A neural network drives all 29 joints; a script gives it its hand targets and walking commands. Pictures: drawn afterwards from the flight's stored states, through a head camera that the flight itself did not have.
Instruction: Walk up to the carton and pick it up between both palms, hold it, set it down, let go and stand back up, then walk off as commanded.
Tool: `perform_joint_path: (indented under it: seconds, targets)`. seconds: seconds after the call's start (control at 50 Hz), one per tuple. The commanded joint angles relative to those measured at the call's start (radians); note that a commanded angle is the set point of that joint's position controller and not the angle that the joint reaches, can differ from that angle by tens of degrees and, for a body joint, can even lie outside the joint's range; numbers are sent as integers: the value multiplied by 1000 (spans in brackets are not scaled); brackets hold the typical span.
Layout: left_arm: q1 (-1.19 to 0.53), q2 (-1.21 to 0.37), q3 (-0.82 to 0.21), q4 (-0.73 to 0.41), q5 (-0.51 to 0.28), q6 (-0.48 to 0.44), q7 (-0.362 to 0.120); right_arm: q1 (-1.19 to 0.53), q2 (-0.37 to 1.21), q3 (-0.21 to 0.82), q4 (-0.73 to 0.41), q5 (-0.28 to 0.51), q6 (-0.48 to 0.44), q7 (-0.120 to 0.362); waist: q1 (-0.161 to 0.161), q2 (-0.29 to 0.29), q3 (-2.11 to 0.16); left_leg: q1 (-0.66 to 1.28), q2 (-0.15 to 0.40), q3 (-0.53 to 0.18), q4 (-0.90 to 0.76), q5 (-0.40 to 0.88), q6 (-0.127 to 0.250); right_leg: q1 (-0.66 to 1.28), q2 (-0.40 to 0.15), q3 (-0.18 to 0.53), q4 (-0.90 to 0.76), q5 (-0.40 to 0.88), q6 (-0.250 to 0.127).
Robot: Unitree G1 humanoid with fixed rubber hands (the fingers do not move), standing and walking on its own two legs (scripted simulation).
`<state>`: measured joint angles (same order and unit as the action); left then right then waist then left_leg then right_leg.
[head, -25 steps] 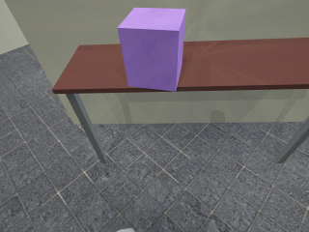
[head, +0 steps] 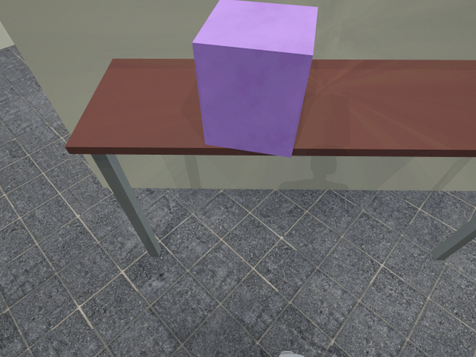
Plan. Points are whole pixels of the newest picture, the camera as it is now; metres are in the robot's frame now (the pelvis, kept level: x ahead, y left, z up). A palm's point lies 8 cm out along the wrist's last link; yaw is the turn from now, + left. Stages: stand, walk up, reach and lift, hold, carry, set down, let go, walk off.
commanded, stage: walk up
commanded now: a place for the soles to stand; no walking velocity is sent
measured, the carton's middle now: (257, 81) +0.66 -0.03 +0.10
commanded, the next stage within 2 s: none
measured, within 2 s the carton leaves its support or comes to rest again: neither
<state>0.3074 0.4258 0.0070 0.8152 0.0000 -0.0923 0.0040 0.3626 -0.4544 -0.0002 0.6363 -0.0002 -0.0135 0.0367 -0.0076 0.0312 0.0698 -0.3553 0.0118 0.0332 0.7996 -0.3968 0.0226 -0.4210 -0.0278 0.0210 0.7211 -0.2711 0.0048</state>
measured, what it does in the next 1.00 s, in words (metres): shifts its weight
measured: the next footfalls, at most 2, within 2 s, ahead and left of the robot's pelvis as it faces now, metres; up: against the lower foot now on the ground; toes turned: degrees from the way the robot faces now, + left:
left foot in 1.36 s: +0.27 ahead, +0.09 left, +0.00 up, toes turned +2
right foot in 1.62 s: +0.27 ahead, -0.18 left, +0.00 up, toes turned -2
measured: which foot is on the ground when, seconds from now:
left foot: down 0.00-1.00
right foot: down 0.00-1.00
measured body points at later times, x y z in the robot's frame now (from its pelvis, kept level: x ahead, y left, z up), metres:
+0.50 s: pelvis +0.01 +0.02 +0.00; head +0.02 +0.01 +0.45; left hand +0.11 +0.34 -0.10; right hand +0.12 -0.29 -0.09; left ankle +0.03 +0.14 -0.71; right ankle +0.05 -0.13 -0.71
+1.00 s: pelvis +0.05 -0.04 +0.00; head +0.05 -0.05 +0.45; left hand +0.15 +0.29 -0.10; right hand +0.12 -0.36 -0.10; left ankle +0.04 +0.14 -0.71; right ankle +0.09 -0.16 -0.72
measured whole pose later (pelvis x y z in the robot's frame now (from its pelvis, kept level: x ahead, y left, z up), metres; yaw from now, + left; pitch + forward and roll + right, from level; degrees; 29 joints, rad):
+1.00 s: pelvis +0.05 -0.04 +0.00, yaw +0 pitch -1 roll +2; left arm 0.23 0.43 0.01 0.88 0.00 -0.04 -0.05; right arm 0.37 -0.47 0.00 0.71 0.00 -0.05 0.02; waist -0.01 0.00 0.02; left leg -0.29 0.07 0.00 0.73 -0.41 0.01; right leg -0.39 -0.04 0.01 0.75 -0.34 0.01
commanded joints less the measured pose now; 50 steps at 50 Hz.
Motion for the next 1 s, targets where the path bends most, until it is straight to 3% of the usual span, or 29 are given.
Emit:
perform_joint_path:
  seconds: [0.0,0.08,0.12,0.14,0.16,0.18,0.2,0.24,0.28,0.32,0.36,0.4,0.42,0.5,0.58,0.64,0.68,0.7,0.72,0.74,0.76,0.8,0.84,0.88,0.9,0.92,0.94,0.96,0.98]
  targets:
    - [112,295,85,-19,2,-18,36,-57,-161,-92,-46,11,-17,-50,66,-152,-205,-262,2,-72,239,-253,-9,426,-349,431,-162,693,-332]
    - [32,275,70,-45,4,7,38,-1,-147,-100,8,5,-39,-47,20,-207,-202,-127,10,-42,-51,-53,7,336,-224,241,-51,797,-235]
    - [-88,246,61,-62,-1,30,26,62,-126,-101,62,1,-49,-51,-34,-281,-195,108,-12,-1,-210,185,28,107,-147,123,4,543,-153]
    - [-112,186,42,-68,-10,38,21,83,-179,-112,81,-11,-55,-58,-48,-118,-215,188,66,-119,-274,240,59,-12,-94,81,69,267,-98]
    - [-95,135,24,-66,-9,53,15,21,-247,-116,70,-26,-57,-58,-8,81,-150,169,243,-409,-388,137,111,-162,-2,-6,160,-63,-41]
    - [-105,184,37,-44,-8,64,23,-36,-290,-121,44,-19,-54,-55,2,108,-66,-8,362,-490,-432,56,208,-105,-12,-19,179,-342,-29]
    - [-88,188,52,-26,-5,67,17,-78,-257,-114,44,-22,-51,-51,14,93,-44,-61,324,-443,-415,23,205,-29,-26,14,143,-326,-33]
    - [-30,182,56,11,-3,44,10,-164,-226,-93,38,-11,-42,-48,66,58,-30,-86,193,-262,-311,183,119,117,-2,-35,-68,-109,-56]
    - [-4,210,61,19,9,20,16,-129,-152,-72,50,2,-41,-44,59,66,-159,-54,123,-154,-164,353,49,232,-70,78,-157,109,-71]
    - [-110,264,65,1,15,20,9,-89,-137,-69,55,5,-34,-46,-1,-59,-161,11,40,-83,-126,90,16,113,-156,217,-167,97,-138]
    - [-148,221,37,-1,2,30,5,-77,-162,-81,71,-8,-35,-48,-2,-58,-117,67,83,-143,-230,38,52,13,-115,149,-108,41,-99]
    - [-120,175,34,11,9,46,2,-129,-195,-80,73,-11,-42,-45,31,30,-113,8,172,-281,-334,-27,91,45,-20,34,-61,-107,-56]
    - [-119,196,37,29,8,47,0,-159,-202,-76,70,-14,-44,-41,38,77,-76,-33,185,-299,-360,-28,97,60,-28,10,-64,-125,-37]
    - [-154,212,52,23,13,41,-8,-130,-170,-63,84,-18,-39,-43,23,-6,-63,-70,84,-183,-297,-79,57,60,-70,125,-145,-138,-80]
    - [-128,207,50,51,12,34,-5,-145,-167,-65,92,-15,-40,-39,31,5,-104,-15,103,-185,-267,25,65,89,-61,99,-145,-20,-64]
    - [-181,210,46,36,16,35,-5,-146,-165,-55,100,-8,-43,-45,15,-64,-106,-9,89,-146,-226,133,52,100,-78,125,-144,67,-78]
    - [-178,206,44,41,13,42,-4,-144,-170,-62,102,-12,-43,-46,21,-14,-125,1,91,-163,-241,94,52,90,-65,102,-140,43,-77]
    - [-184,205,43,39,10,39,-4,-129,-171,-71,111,-14,-40,-44,17,-51,-130,10,82,-154,-242,78,49,97,-67,111,-146,28,-73]
    - [-131,269,84,-6,29,40,-38,-23,-268,-113,96,-26,-66,-28,-9,-29,-154,94,117,-282,-303,-336,114,-20,-43,136,-63,-379,-106]
    - [-176,264,88,-20,33,50,-48,44,-321,-134,119,-28,-70,-27,-48,56,-86,212,222,-477,-448,-581,179,-254,3,53,69,-461,-77]
    - [-226,249,80,-31,39,51,-51,99,-332,-158,125,-30,-76,-30,-92,112,-30,283,346,-640,-571,-657,228,-402,1,-37,260,-342,-51]
    - [-250,272,86,-50,38,46,-47,91,-338,-153,115,-27,-89,-42,-88,9,56,283,381,-690,-568,-482,260,-487,-54,54,309,-220,-33]
    - [-179,249,92,-40,31,42,-58,19,-339,-152,103,-26,-90,-36,-38,100,38,232,368,-570,-555,-394,252,-373,-77,43,227,-218,-24]
    - [-161,259,108,-26,34,40,-72,-17,-305,-143,85,-28,-87,-28,-35,81,16,145,264,-391,-495,-206,195,-149,-35,-31,137,-239,-10]
    - [-118,216,103,-22,29,39,-77,-42,-313,-140,77,-37,-82,-25,-9,140,22,61,266,-302,-481,-162,192,-35,-29,-69,59,-251,-15]
    - [-28,198,110,5,19,33,-72,-120,-298,-139,65,-36,-77,-20,69,161,-6,34,242,-251,-389,-67,170,89,-34,-74,-100,-145,-47]
    - [65,209,114,55,13,21,-65,-138,-245,-129,53,-31,-72,-22,110,101,-23,-28,164,-142,-212,60,126,243,10,-106,-240,-33,-41]
    - [190,255,137,73,21,9,-46,-70,-161,-102,51,-36,-60,-24,150,-84,-141,-109,91,-57,123,114,86,448,-6,-6,-309,-70,-52]
    - [203,358,155,39,52,1,-27,-59,-63,-68,17,-26,-59,-25,146,-361,-109,-412,-45,-35,368,-162,18,551,-210,436,-399,-338,-110]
